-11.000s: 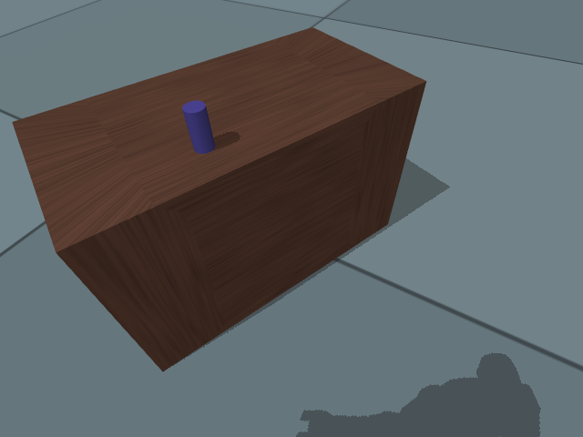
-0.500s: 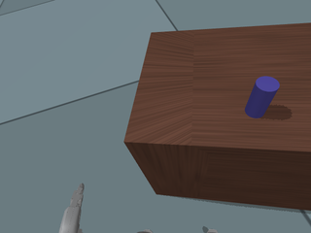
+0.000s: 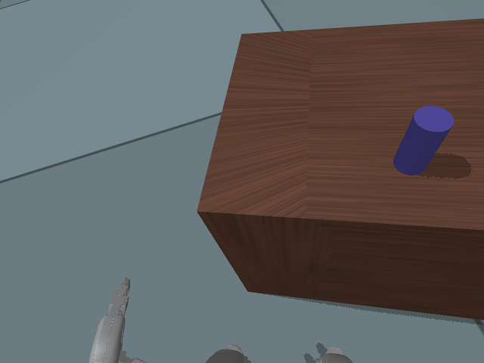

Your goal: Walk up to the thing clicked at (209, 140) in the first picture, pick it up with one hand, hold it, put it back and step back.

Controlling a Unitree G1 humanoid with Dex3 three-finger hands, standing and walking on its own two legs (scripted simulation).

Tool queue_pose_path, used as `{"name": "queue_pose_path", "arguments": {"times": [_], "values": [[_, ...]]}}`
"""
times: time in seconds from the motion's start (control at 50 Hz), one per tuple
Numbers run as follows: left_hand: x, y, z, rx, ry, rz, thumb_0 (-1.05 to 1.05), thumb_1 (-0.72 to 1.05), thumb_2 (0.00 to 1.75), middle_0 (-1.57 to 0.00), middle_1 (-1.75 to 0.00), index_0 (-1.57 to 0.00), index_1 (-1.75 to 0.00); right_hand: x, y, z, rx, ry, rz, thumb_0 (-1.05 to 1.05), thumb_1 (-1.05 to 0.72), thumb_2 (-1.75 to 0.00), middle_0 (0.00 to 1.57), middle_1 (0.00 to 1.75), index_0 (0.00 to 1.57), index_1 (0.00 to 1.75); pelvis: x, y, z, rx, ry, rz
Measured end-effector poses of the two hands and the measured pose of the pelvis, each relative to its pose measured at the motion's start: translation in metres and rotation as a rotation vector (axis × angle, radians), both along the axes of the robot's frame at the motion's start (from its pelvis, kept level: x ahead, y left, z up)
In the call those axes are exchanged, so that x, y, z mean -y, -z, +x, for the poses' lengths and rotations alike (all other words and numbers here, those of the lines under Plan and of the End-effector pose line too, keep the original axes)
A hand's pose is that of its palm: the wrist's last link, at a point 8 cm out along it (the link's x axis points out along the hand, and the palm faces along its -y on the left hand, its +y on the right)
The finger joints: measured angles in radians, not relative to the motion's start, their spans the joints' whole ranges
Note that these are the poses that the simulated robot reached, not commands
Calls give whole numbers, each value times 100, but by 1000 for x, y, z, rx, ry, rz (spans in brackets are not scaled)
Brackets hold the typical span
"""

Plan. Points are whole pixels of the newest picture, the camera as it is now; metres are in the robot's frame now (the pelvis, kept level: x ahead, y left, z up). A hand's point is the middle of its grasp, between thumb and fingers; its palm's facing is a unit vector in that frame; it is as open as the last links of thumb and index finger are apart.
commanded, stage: go down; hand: right
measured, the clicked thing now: (420, 143) +0.49 -0.22 +0.03
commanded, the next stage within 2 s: approach in 0.42 s
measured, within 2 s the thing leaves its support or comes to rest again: neither
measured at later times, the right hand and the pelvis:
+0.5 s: hand out of the picture +0.43 -0.41 +0.16, palm faces +0.24 +0.97 +0.03, open 17.6 cm; pelvis +0.01 +0.00 +0.00, yaw +0 degrees
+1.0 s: hand (482, 150) +0.47 -0.31 +0.04, palm faces +0.10 +0.99 +0.07, open 17.6 cm; pelvis -0.01 +0.00 -0.03, yaw +1 degrees
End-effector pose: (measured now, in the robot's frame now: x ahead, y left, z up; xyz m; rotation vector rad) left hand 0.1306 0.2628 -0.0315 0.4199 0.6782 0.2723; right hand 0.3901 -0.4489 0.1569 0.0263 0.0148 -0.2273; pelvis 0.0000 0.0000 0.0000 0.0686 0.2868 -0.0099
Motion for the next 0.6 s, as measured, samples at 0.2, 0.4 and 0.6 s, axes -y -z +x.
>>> {"name": "queue_pose_path", "arguments": {"times": [0.2, 0.4, 0.6], "values": [[1, -1, 10, 10, -7, 2, -1, -53, 6, -5, -6, -6, -5, 0, -8, 14, -7, 1, -6, -2, 58, -6, 4, 6, 4, 6, 2, 1, 7, -12, -4, 4], [6, -1, 11, 0, 2, -17, -1, -53, 6, -5, -5, -6, -5, 3, 2, 10, -6, 6, 7, -2, 59, -7, 4, 6, 4, 6, 2, 1, 12, -18, -6, 2], [2, 2, 13, -15, -4, -4, -1, -54, 6, -5, -5, -6, -5, 3, -7, 12, -7, 5, -15, -2, 58, -7, 4, 6, 4, 6, 3, 1, 9, -10, 1, 8]]}}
